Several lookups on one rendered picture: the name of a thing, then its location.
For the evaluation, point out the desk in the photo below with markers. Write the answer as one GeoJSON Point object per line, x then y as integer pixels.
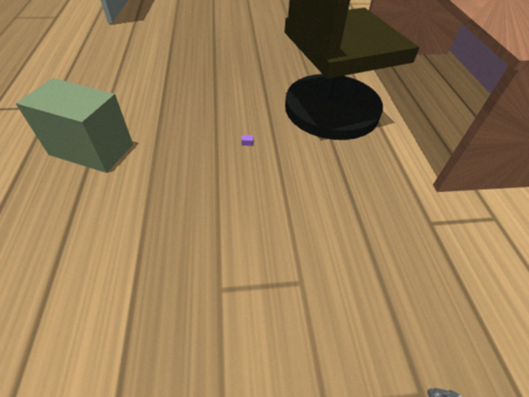
{"type": "Point", "coordinates": [494, 152]}

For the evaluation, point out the office chair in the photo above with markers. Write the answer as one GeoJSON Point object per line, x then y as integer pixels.
{"type": "Point", "coordinates": [339, 42]}

